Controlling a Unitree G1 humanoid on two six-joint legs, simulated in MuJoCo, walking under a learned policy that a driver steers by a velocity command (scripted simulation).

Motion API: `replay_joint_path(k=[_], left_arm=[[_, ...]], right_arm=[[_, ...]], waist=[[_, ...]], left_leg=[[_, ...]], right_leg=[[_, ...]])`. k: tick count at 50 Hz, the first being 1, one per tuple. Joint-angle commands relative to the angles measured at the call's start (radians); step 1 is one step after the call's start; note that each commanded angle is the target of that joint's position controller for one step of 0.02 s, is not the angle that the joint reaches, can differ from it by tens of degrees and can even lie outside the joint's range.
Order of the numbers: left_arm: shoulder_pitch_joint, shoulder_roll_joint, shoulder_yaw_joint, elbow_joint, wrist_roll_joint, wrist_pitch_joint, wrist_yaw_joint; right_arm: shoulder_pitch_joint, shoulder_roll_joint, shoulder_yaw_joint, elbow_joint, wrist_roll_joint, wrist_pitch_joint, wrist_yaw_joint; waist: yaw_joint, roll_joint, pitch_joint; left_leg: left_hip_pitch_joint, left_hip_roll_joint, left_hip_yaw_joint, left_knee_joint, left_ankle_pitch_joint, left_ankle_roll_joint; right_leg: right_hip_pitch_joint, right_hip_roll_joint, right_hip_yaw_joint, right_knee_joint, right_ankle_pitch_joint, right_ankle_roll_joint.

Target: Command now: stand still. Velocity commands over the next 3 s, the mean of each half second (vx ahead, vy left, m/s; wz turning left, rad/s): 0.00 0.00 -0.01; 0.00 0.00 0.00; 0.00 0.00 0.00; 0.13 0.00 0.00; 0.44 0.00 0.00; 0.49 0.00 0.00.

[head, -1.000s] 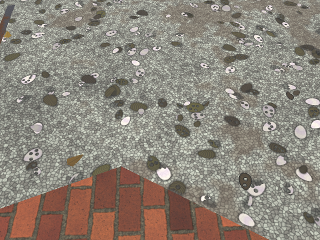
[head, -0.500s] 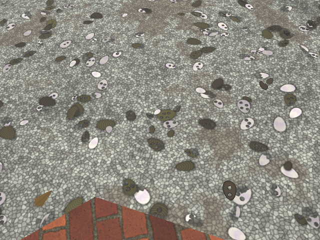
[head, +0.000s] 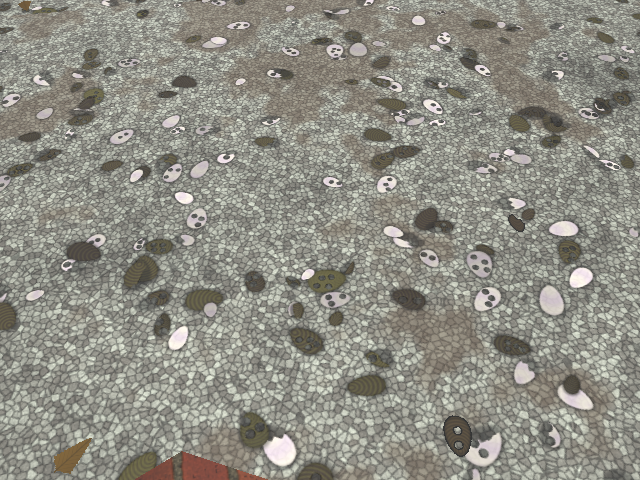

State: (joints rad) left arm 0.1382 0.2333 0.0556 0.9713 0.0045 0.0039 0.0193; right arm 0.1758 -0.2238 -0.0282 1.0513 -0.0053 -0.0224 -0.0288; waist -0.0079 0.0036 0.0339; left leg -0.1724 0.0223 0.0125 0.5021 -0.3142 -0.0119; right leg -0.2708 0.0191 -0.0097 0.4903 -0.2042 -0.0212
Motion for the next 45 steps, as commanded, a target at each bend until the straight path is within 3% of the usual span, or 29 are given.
replay_joint_path(k=[1, 22, 45], left_arm=[[-0.021, 0.098, 0.016, -0.024, -0.002, -0.008, 0.006], [-0.034, 0.098, 0.006, 0.090, -0.005, 0.002, 0.016], [0.014, 0.078, -0.006, 0.135, -0.007, 0.003, 0.021]], right_arm=[[0.022, -0.122, -0.020, -0.024, 0.001, -0.003, -0.003], [0.069, -0.102, -0.009, 0.010, -0.002, 0.006, -0.011], [0.173, -0.065, 0.002, 0.025, 0.000, 0.000, -0.015]], waist=[[-0.004, -0.007, -0.058], [0.005, -0.001, -0.022], [0.010, -0.001, 0.002]], left_leg=[[-0.067, 0.043, -0.038, -0.096, 0.177, 0.031], [-0.067, 0.021, -0.018, -0.120, 0.128, 0.024], [-0.088, 0.012, -0.012, -0.128, 0.096, 0.026]], right_leg=[[0.122, -0.059, 0.061, -0.042, 0.220, -0.037], [0.118, -0.057, 0.056, -0.060, 0.156, -0.029], [0.097, -0.052, 0.050, -0.068, 0.112, -0.023]])
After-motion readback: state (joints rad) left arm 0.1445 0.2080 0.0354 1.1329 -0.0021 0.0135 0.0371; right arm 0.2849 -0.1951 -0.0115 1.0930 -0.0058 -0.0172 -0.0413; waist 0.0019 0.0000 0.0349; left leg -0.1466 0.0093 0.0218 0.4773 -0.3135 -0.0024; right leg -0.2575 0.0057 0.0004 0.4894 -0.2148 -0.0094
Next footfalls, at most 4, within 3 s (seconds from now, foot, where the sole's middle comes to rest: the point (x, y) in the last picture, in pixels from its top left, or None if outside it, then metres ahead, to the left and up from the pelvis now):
2.46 left None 0.50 0.11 -0.77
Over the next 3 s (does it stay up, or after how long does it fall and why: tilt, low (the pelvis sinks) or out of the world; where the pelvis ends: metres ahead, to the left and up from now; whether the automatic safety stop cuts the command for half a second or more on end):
stays up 0.62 -0.01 -0.01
